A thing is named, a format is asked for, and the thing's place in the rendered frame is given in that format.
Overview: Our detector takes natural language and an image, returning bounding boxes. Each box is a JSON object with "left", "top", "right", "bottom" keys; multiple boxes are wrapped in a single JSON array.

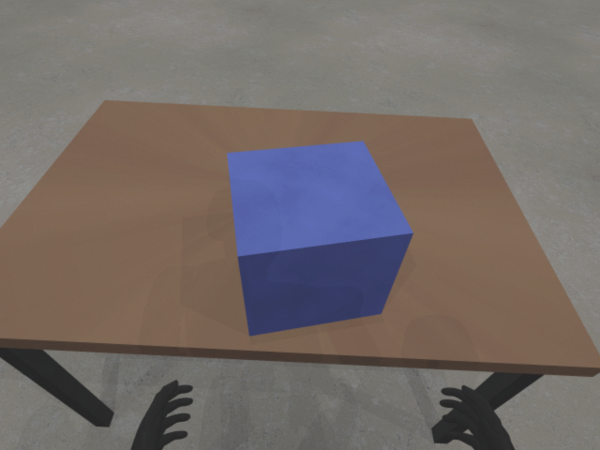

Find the left robot hand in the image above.
[{"left": 130, "top": 380, "right": 193, "bottom": 450}]

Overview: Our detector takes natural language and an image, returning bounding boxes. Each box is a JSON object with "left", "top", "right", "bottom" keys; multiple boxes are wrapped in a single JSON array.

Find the table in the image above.
[{"left": 0, "top": 100, "right": 600, "bottom": 443}]

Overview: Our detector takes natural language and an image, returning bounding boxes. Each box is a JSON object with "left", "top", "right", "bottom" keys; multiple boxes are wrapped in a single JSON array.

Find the carton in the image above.
[{"left": 227, "top": 141, "right": 413, "bottom": 336}]

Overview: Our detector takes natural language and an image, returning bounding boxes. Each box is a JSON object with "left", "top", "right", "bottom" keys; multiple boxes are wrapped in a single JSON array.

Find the right robot hand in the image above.
[{"left": 440, "top": 385, "right": 515, "bottom": 450}]

